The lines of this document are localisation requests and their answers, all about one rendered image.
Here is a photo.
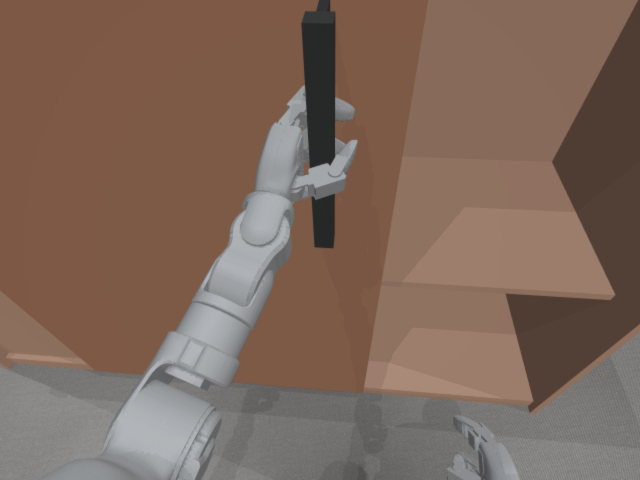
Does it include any handle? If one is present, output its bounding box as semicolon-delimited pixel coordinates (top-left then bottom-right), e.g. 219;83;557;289
301;0;335;248

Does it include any robot left hand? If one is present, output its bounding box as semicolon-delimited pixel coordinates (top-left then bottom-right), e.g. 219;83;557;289
254;85;358;205

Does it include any left robot forearm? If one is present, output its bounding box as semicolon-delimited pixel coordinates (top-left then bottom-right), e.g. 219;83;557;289
102;191;295;453

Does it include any left robot upper arm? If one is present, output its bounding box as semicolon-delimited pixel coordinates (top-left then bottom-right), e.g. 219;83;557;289
39;380;222;480

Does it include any robot right hand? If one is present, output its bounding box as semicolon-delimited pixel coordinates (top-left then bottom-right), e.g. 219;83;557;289
447;415;520;480

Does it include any wardrobe door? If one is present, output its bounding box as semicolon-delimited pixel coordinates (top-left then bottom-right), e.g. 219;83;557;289
0;0;428;393
0;291;80;358

